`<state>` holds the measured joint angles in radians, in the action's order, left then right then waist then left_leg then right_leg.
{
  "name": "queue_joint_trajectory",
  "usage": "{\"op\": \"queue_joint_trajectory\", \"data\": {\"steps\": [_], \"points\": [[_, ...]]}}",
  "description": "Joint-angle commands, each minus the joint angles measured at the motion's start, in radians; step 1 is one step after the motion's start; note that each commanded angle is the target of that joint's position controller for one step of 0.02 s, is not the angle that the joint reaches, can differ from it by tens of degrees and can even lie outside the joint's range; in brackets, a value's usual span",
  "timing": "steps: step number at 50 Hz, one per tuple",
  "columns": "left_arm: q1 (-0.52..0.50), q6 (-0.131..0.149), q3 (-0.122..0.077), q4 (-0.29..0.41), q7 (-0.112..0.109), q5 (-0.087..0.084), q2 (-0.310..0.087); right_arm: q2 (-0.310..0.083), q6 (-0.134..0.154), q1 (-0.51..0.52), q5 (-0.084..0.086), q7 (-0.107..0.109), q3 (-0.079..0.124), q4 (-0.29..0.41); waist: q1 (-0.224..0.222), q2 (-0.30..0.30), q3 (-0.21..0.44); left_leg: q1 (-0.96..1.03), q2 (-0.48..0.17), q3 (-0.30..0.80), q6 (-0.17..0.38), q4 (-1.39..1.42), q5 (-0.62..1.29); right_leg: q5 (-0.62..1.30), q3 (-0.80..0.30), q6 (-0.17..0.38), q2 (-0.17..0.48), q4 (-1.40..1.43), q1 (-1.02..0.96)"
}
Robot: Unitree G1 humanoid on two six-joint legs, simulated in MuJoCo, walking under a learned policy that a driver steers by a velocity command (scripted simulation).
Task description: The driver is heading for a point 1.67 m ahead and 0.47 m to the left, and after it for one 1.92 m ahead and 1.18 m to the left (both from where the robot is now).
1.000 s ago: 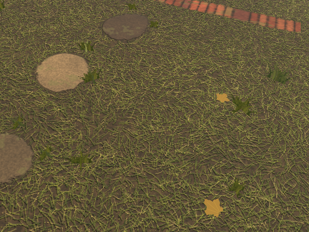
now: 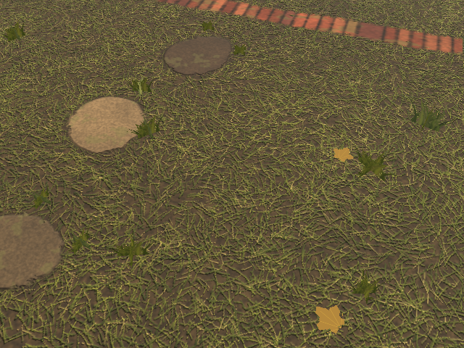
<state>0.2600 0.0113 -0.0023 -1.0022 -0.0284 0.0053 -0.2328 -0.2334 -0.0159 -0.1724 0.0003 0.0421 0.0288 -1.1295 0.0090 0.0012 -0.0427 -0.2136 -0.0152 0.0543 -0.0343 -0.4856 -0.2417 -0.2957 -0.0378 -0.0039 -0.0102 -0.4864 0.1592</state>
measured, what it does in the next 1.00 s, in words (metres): walks ahead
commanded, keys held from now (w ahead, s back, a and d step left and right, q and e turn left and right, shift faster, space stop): no key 0.58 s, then w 0.42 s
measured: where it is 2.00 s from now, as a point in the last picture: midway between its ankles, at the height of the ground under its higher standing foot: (240, 296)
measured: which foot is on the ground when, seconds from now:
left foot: down 0.00-1.00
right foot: down 0.00-0.84, up 0.86-1.00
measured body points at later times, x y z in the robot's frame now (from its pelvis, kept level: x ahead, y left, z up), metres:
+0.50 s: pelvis +0.00 +0.00 +0.00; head +0.01 +0.00 +0.45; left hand +0.00 +0.25 -0.15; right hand +0.02 -0.25 -0.16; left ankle +0.01 +0.14 -0.74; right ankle -0.02 -0.12 -0.74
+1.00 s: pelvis +0.10 +0.03 +0.01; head +0.10 +0.05 +0.46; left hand +0.17 +0.29 -0.14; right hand +0.02 -0.20 -0.14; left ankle +0.02 +0.13 -0.74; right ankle +0.07 -0.10 -0.65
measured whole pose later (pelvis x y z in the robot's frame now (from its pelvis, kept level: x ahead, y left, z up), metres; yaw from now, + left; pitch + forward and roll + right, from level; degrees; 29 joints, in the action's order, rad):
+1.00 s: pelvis +0.10 +0.03 +0.01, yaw +0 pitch +1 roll +0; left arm 0.27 0.11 -0.04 -0.97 0.01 -0.03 -0.25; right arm -0.18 0.11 -0.47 0.01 -0.01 0.02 -1.11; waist 0.04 0.03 0.02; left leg -0.06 0.03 -0.01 0.04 -0.34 -0.30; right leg -0.29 0.01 0.07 0.04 -1.13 0.51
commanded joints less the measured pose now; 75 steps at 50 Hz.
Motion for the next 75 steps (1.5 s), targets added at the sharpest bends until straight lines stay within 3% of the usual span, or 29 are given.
{"op": "queue_joint_trajectory", "data": {"steps": [1, 29, 30, 32, 34, 38, 39, 41, 42, 43, 44, 45, 46, 47, 49, 54, 56, 59, 61, 63, 64, 65, 66, 67, 68, 69, 70, 72, 75], "points": [[0.044, 0.008, -0.017, 0.018, -0.004, -0.001, -0.104, -0.109, 0.006, -0.021, 0.000, 0.004, 0.014, 0.019, -0.001, 0.001, -0.001, 0.043, -0.003, -0.006, 0.023, 0.061, 0.136, 0.122, -0.013, 0.010, 0.022, 0.104, 0.082], [0.124, 0.005, -0.009, -0.048, -0.010, -0.005, -0.057, -0.065, 0.010, -0.105, 0.002, 0.008, -0.003, 0.013, -0.006, -0.002, -0.020, 0.014, 0.005, -0.015, 0.027, 0.055, 0.119, 0.109, 0.002, 0.007, 0.013, 0.095, 0.096], [0.143, 0.003, -0.006, -0.059, -0.011, -0.004, -0.045, -0.051, 0.009, -0.125, 0.001, 0.008, -0.007, 0.004, -0.005, 0.001, 0.004, 0.024, 0.017, -0.028, 0.028, 0.057, 0.026, 0.011, 0.010, 0.009, 0.004, 0.103, 0.087], [0.139, -0.003, -0.018, -0.055, -0.018, -0.015, -0.076, -0.062, 0.009, -0.133, 0.011, 0.012, -0.001, 0.006, -0.007, 0.023, -0.041, -0.040, 0.056, -0.061, 0.048, 0.013, -0.290, -0.311, -0.004, 0.043, -0.003, 0.105, 0.136], [0.145, 0.006, -0.026, -0.040, -0.020, -0.022, -0.095, -0.058, 0.027, -0.115, 0.012, 0.009, 0.000, 0.028, -0.017, 0.045, -0.119, -0.140, 0.047, -0.047, 0.074, -0.018, -0.412, -0.492, -0.086, 0.092, 0.050, 0.140, 0.190], [0.202, 0.038, -0.056, -0.039, -0.007, -0.037, -0.160, -0.001, 0.093, -0.085, 0.022, -0.024, -0.010, 0.068, -0.034, 0.186, -0.127, -0.219, 0.034, -0.088, 0.084, -0.249, -0.187, -0.544, -0.410, 0.220, 0.272, 0.287, 0.129], [0.165, 0.040, -0.055, -0.022, -0.004, -0.037, -0.152, -0.002, 0.104, -0.102, 0.027, -0.031, -0.008, 0.068, -0.009, 0.175, -0.140, -0.173, 0.022, -0.082, 0.103, -0.225, -0.191, -0.510, -0.411, 0.221, 0.278, 0.290, 0.174], [0.047, 0.041, -0.049, 0.024, 0.003, -0.043, -0.134, -0.002, 0.115, -0.248, 0.032, -0.035, -0.002, 0.022, 0.078, 0.135, -0.148, 0.075, 0.028, -0.068, 0.127, 0.012, -0.162, -0.377, -0.260, 0.153, 0.180, 0.180, 0.309], [-0.005, 0.050, -0.038, 0.051, 0.005, -0.042, -0.091, -0.070, 0.118, -0.372, 0.025, -0.033, 0.020, -0.016, 0.117, -0.011, -0.117, 0.219, -0.064, 0.111, 0.152, 0.106, -0.176, -0.204, -0.107, 0.094, 0.077, -0.048, 0.414], [-0.019, 0.071, -0.026, 0.092, 0.002, -0.035, -0.036, -0.214, 0.125, -0.517, 0.030, -0.044, 0.059, -0.041, 0.149, -0.300, -0.053, 0.355, -0.269, 0.493, 0.263, 0.270, -0.253, -0.152, 0.064, 0.033, -0.044, -0.406, 0.558], [-0.020, 0.093, -0.030, 0.101, 0.003, -0.044, -0.055, -0.180, 0.137, -0.503, 0.008, -0.050, 0.043, -0.026, 0.121, -0.253, -0.047, 0.364, -0.368, 0.693, 0.319, 0.320, -0.223, -0.240, -0.027, 0.043, -0.025, -0.626, 0.659], [-0.006, 0.106, -0.033, 0.096, 0.014, -0.055, -0.066, -0.121, 0.146, -0.419, 0.003, -0.050, 0.027, 0.003, 0.072, -0.144, -0.090, 0.345, -0.357, 0.603, 0.303, 0.297, -0.145, -0.178, -0.064, 0.067, 0.026, -0.737, 0.712], [0.005, 0.115, -0.033, 0.084, 0.024, -0.053, -0.061, -0.093, 0.149, -0.368, 0.006, -0.054, 0.019, 0.028, 0.050, -0.099, -0.083, 0.340, -0.312, 0.484, 0.276, 0.296, -0.087, -0.092, -0.057, 0.084, 0.059, -0.755, 0.723], [-0.017, 0.122, -0.042, 0.089, 0.029, -0.045, -0.078, -0.081, 0.144, -0.343, 0.010, -0.057, 0.013, 0.038, 0.040, -0.068, -0.090, 0.346, -0.285, 0.389, 0.252, 0.306, 0.006, -0.025, -0.038, 0.090, 0.087, -0.724, 0.746], [-0.064, 0.120, -0.056, 0.105, 0.042, -0.034, -0.089, -0.032, 0.124, -0.365, 0.005, -0.052, -0.005, 0.037, 0.040, -0.090, -0.069, 0.336, -0.217, 0.227, 0.207, 0.321, 0.197, 0.052, 0.005, 0.079, 0.117, -0.641, 0.701], [-0.269, 0.101, -0.024, 0.189, 0.058, -0.029, -0.005, -0.096, 0.100, -0.356, -0.004, -0.016, -0.002, 0.077, 0.058, -0.079, -0.105, 0.150, -0.161, 0.069, 0.210, 0.389, 0.259, 0.225, 0.087, 0.017, 0.080, -0.276, 0.547], [-0.326, 0.097, -0.023, 0.214, 0.062, -0.033, -0.024, -0.130, 0.103, -0.381, 0.004, -0.012, 0.008, 0.077, 0.064, -0.106, -0.111, 0.110, -0.174, 0.055, 0.215, 0.419, 0.242, 0.275, 0.106, 0.016, 0.053, -0.174, 0.451], [-0.359, 0.097, -0.031, 0.242, 0.070, -0.039, -0.068, -0.136, 0.104, -0.386, 0.021, -0.011, 0.020, 0.074, 0.038, -0.105, -0.124, 0.199, -0.220, 0.042, 0.199, 0.394, 0.321, 0.295, 0.078, 0.053, 0.049, -0.080, 0.424], [-0.291, 0.102, -0.052, 0.233, 0.072, -0.036, -0.111, -0.154, 0.095, -0.362, 0.013, -0.013, 0.029, 0.082, -0.021, -0.121, -0.050, 0.276, -0.234, 0.015, 0.172, 0.269, 0.627, 0.261, 0.091, 0.088, 0.014, -0.066, 0.312], [-0.013, 0.095, -0.094, 0.151, 0.062, -0.042, -0.178, -0.149, 0.078, -0.337, -0.003, -0.017, 0.028, 0.100, -0.159, -0.129, 0.132, 0.213, -0.174, -0.040, 0.128, -0.079, 0.859, 0.233, 0.113, 0.139, -0.029, -0.074, -0.046], [0.157, 0.088, -0.114, 0.116, 0.052, -0.032, -0.251, -0.112, 0.078, -0.342, -0.019, -0.021, 0.011, 0.130, -0.205, -0.010, 0.266, -0.024, -0.115, -0.066, 0.101, -0.405, 0.544, 0.146, -0.126, 0.201, 0.169, -0.077, -0.349], [0.211, 0.087, -0.117, 0.093, 0.063, -0.010, -0.299, 0.060, 0.102, -0.481, -0.004, -0.033, -0.030, 0.132, -0.110, 0.294, 0.430, -0.341, 0.088, -0.014, 0.049, -0.758, -0.249, -0.139, -0.671, 0.365, 0.408, 0.120, -0.592], [0.153, 0.092, -0.091, 0.098, 0.067, -0.016, -0.203, -0.041, 0.132, -0.405, 0.024, -0.040, -0.008, 0.133, -0.128, 0.213, 0.342, -0.445, 0.045, 0.098, 0.076, -0.890, -0.296, -0.204, -0.762, 0.325, 0.378, 0.235, -0.513], [0.053, 0.097, -0.079, 0.112, 0.065, -0.021, -0.158, -0.103, 0.148, -0.289, 0.051, -0.043, 0.010, 0.173, -0.102, 0.156, 0.175, -0.515, -0.006, 0.067, 0.095, -0.909, -0.216, -0.125, -0.591, 0.281, 0.356, 0.239, -0.361], [-0.036, 0.103, -0.071, 0.131, 0.067, -0.017, -0.138, -0.115, 0.155, -0.226, 0.047, -0.035, 0.013, 0.187, -0.070, 0.040, 0.113, -0.462, -0.062, 0.049, 0.101, -0.863, -0.114, 0.032, -0.451, 0.259, 0.323, 0.258, -0.199], [-0.083, 0.108, -0.066, 0.137, 0.072, -0.005, -0.118, -0.112, 0.150, -0.204, 0.033, -0.027, 0.024, 0.189, -0.036, 0.010, 0.078, -0.407, -0.097, 0.038, 0.099, -0.806, -0.059, 0.146, -0.343, 0.244, 0.284, 0.278, -0.077], [-0.101, 0.112, -0.058, 0.131, 0.075, 0.004, -0.092, -0.095, 0.135, -0.229, 0.027, -0.025, 0.028, 0.185, 0.002, 0.032, 0.074, -0.344, -0.125, 0.045, 0.100, -0.770, -0.030, 0.183, -0.265, 0.234, 0.248, 0.306, -0.009], [-0.076, 0.115, -0.055, 0.105, 0.075, -0.002, -0.082, -0.060, 0.110, -0.247, 0.023, -0.021, 0.029, 0.185, 0.025, 0.058, 0.049, -0.312, -0.138, 0.029, 0.092, -0.703, -0.026, 0.211, -0.193, 0.248, 0.223, 0.353, 0.059], [-0.020, 0.116, -0.063, 0.078, 0.055, -0.003, -0.127, -0.078, 0.099, -0.125, 0.009, -0.017, 0.039, 0.236, 0.015, 0.041, -0.012, -0.424, -0.156, 0.012, 0.060, -0.566, 0.078, 0.231, -0.141, 0.261, 0.220, 0.401, 0.071]]}}
Keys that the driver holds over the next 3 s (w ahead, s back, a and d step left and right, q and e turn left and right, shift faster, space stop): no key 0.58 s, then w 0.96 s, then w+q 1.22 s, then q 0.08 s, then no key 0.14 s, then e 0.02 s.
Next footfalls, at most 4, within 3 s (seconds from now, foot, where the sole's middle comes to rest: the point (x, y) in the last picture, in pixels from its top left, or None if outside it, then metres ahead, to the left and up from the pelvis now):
1.26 right None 0.43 -0.11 -0.77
1.84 left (199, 277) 0.74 0.13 -0.77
2.32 right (236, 197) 1.06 0.01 -0.77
2.86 left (137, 177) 1.16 0.38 -0.77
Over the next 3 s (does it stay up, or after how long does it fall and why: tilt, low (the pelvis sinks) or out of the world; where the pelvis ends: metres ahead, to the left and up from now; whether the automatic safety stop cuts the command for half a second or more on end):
stays up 1.12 0.25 -0.01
